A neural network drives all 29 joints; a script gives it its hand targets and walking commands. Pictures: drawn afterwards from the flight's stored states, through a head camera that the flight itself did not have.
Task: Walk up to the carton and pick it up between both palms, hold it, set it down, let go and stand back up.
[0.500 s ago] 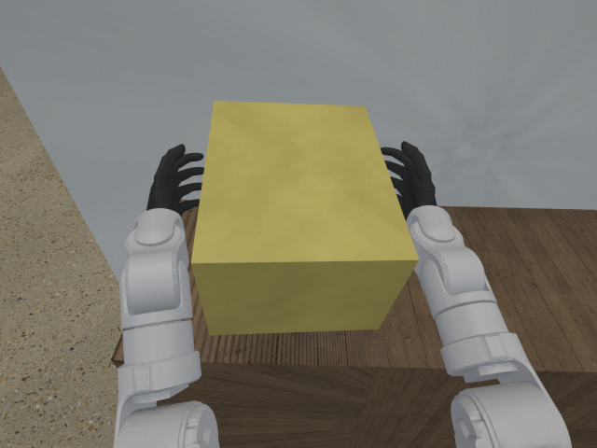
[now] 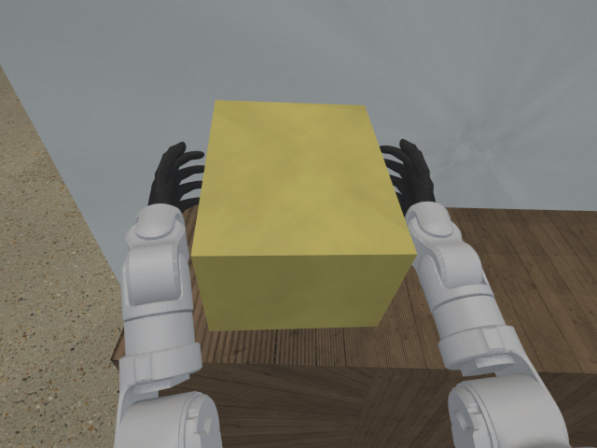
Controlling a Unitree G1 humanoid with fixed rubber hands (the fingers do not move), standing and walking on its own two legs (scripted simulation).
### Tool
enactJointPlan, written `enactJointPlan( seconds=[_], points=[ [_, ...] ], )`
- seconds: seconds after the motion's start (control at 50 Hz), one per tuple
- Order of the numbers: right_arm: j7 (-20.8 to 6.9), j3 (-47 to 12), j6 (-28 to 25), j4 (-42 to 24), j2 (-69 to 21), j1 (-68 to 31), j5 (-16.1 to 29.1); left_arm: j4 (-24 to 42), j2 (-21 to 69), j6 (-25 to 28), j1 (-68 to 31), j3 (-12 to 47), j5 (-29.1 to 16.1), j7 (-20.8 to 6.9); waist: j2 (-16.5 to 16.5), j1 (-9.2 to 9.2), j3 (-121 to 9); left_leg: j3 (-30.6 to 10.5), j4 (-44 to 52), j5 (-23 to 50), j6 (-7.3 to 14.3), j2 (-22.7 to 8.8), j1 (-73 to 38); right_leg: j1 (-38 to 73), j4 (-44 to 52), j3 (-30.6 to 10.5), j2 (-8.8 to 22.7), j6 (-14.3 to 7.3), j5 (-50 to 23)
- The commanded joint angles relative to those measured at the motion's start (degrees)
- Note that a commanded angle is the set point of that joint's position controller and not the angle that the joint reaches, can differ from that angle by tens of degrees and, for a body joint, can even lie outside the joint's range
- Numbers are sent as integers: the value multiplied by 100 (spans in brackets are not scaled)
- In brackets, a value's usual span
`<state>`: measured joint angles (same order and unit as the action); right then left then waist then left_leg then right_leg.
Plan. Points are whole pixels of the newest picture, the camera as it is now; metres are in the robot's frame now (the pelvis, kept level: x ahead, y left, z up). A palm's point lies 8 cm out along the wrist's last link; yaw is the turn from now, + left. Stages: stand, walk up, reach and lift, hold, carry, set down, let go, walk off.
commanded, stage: hold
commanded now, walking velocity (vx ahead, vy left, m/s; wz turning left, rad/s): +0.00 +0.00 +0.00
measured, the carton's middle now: (293, 209) +0.39 +0.01 +0.14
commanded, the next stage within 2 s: none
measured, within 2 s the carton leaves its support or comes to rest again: neither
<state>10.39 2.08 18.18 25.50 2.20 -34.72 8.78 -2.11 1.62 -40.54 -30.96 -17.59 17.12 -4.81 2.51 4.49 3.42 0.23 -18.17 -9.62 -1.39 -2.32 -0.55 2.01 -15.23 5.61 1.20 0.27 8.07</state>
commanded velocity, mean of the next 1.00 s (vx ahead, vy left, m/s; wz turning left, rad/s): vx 0.00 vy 0.00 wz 0.00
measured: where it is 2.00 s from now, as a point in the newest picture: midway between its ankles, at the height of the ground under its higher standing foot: outside the picture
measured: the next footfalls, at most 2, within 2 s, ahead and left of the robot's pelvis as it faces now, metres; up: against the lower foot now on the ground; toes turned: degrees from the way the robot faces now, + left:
none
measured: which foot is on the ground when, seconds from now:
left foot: down 0.00-1.00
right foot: down 0.00-1.00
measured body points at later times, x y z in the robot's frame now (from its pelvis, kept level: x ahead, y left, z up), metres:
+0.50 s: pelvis +0.00 +0.00 +0.00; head -0.04 +0.02 +0.45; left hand +0.37 +0.16 +0.19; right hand +0.37 -0.15 +0.18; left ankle +0.02 +0.13 -0.75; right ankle +0.02 -0.12 -0.75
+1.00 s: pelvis +0.00 +0.00 +0.00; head -0.04 +0.03 +0.45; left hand +0.36 +0.17 +0.18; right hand +0.37 -0.15 +0.18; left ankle +0.02 +0.13 -0.75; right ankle +0.02 -0.12 -0.75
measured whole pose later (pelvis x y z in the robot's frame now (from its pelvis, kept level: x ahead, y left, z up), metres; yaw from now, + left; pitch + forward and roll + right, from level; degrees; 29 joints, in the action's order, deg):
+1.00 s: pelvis +0.00 +0.00 +0.00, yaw +0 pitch -9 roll -1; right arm 10.1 2.3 18.0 24.9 1.9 -34.5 8.9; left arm -0.3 1.5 -41.4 -30.2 -17.1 17.3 -4.7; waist 3.1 4.7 3.9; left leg 0.1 -18.2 -9.7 -1.4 -2.2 -0.9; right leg 2.4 -15.1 5.7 1.3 0.4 8.1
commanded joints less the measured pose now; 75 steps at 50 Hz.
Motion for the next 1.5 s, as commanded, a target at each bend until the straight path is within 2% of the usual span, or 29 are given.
enactJointPlan(
  seconds=[0.0,0.06,0.12,0.16,0.18,0.2,0.28,0.42,0.46,0.48,0.5,0.52,0.54,0.58,0.62,0.7,0.72,0.74,0.76,0.78,0.82,0.86,0.92,1.0,1.02,1.04,1.08,1.14,1.48],
  points=[
    [-596,-2113,-407,-1574,-2848,-3971,395,621,2544,306,-3269,2709,-726,-703,-376,79,-1966,280,125,1352,-27,507,-280,621,21,51,-401,193,-1063],
    [-597,-2132,-403,-1637,-2752,-3967,376,432,2468,222,-3007,2468,-616,-760,-176,-34,-1848,296,165,1276,35,517,-197,646,81,34,-398,211,-1007],
    [-568,-2299,-468,-1972,-2815,-4032,530,838,2632,283,-3131,2860,-802,-706,-424,42,-2349,259,-28,1795,-102,505,-437,735,-20,78,-471,188,-1356],
    [-533,-2212,-445,-2020,-2793,-4118,485,588,2612,262,-3074,2864,-799,-703,-340,93,-2084,258,-14,1618,-97,518,-391,580,41,77,-466,213,-1213],
    [-543,-2215,-416,-1899,-2789,-3905,510,798,2643,292,-3095,2914,-792,-680,-449,139,-2092,239,-8,1734,-149,481,-454,563,-2,104,-492,170,-1222],
    [-566,-2203,-395,-1860,-2760,-4005,502,751,2584,289,-3205,2838,-789,-675,-396,52,-1997,250,54,1552,-105,484,-352,500,42,103,-471,189,-975],
    [-674,-1961,-393,-1708,-2633,-4073,316,459,2555,217,-3195,2742,-725,-715,-388,70,-1826,260,230,1083,-45,460,-130,422,116,83,-430,124,-479],
    [-604,-2169,-354,-1793,-2652,-3837,548,824,2589,220,-3069,2874,-771,-656,-554,116,-2083,220,-37,1877,-183,492,-492,674,28,75,-481,150,-1178],
    [-577,-2136,-339,-1856,-2661,-3950,492,577,2502,150,-2916,2649,-666,-721,-358,32,-1940,286,29,1573,-68,515,-356,655,88,57,-437,200,-1062],
    [-576,-2043,-259,-1483,-2642,-3813,422,436,2361,125,-2898,2423,-546,-765,-192,4,-1568,325,208,1175,16,512,-131,675,123,56,-419,205,-809],
    [-595,-2077,-315,-1722,-2734,-4012,392,467,2391,135,-2977,2436,-623,-805,-116,-61,-1695,321,251,1025,56,507,-8,702,95,51,-409,214,-753],
    [-582,-2134,-297,-1664,-2773,-3856,377,523,2359,142,-2893,2401,-583,-820,-77,-52,-1663,345,245,1147,89,510,-45,811,76,37,-390,234,-1008],
    [-577,-2282,-352,-1931,-2822,-3857,494,882,2450,163,-2875,2609,-672,-789,-277,-57,-2084,315,137,1564,-3,507,-216,922,-26,50,-421,214,-1345],
    [-546,-2360,-409,-2142,-2814,-4041,575,943,2542,217,-3074,2765,-761,-753,-434,-24,-2264,271,-13,1817,-96,509,-287,900,-51,70,-440,197,-1431],
    [-501,-2472,-410,-2337,-2833,-3963,656,1144,2585,266,-3048,3005,-855,-687,-418,84,-2426,234,-170,2277,-144,518,-538,917,-85,72,-504,224,-1831],
    [-589,-2203,-248,-1641,-2625,-3653,472,861,2428,235,-3070,2744,-734,-675,-347,26,-1726,256,168,1442,-104,465,-255,499,40,89,-474,157,-871],
    [-623,-2118,-261,-1693,-2676,-3817,379,496,2367,176,-2982,2559,-644,-718,-160,-56,-1423,287,271,988,17,483,-55,418,142,52,-414,171,-520],
    [-651,-1967,-269,-1609,-2610,-3920,274,403,2374,153,-3053,2519,-663,-751,-120,-12,-1462,292,374,667,42,447,49,413,166,72,-415,141,-252],
    [-674,-2002,-330,-1723,-2665,-4003,280,512,2473,152,-3115,2610,-696,-749,-252,-59,-1583,297,355,744,30,435,44,400,137,80,-415,102,-243],
    [-668,-1940,-339,-1694,-2605,-3916,294,518,2517,150,-3080,2710,-742,-742,-309,56,-1641,281,301,906,-16,431,-70,393,136,72,-426,93,-351],
    [-620,-2117,-390,-1855,-2695,-3976,438,791,2578,198,-3164,2840,-809,-725,-439,72,-2063,285,105,1463,-86,468,-345,548,62,66,-434,125,-914],
    [-623,-2062,-394,-1820,-2686,-3971,440,850,2649,239,-3225,2961,-859,-676,-557,155,-2135,241,59,1568,-169,447,-474,465,37,94,-477,128,-902],
    [-642,-1952,-314,-1428,-2697,-3697,342,748,2505,216,-3154,2726,-706,-700,-419,147,-1735,272,173,1302,-102,466,-290,490,75,88,-426,158,-773],
    [-614,-2163,-394,-1884,-2692,-3978,468,729,2516,198,-3027,2773,-753,-732,-484,29,-2109,268,48,1628,-135,490,-349,760,-5,53,-418,168,-1185],
    [-628,-2088,-385,-1556,-2681,-4067,365,462,2300,269,-3427,2545,-727,-738,-288,-22,-1816,312,205,1113,-71,549,44,591,53,89,-385,174,-802],
    [-663,-2060,-428,-1509,-2816,-4060,308,345,2385,303,-3342,2516,-689,-735,-315,-70,-1775,338,293,852,-9,515,85,531,64,68,-361,155,-654],
    [-699,-2059,-514,-1550,-2843,-4117,289,392,2449,349,-3328,2573,-705,-707,-328,-112,-1927,331,259,960,-2,491,-3,574,44,63,-380,128,-706],
    [-651,-2178,-573,-1634,-2855,-4183,371,427,2518,398,-3313,2654,-770,-675,-285,-95,-2181,319,99,1387,-31,516,-205,643,3,43,-417,145,-1057],
    [-620,-2079,-543,-1602,-2707,-3870,393,583,2518,387,-3202,2766,-765,-688,-440,74,-1990,255,77,1605,-174,495,-306,570,25,113,-449,130,-1044]
  ],
)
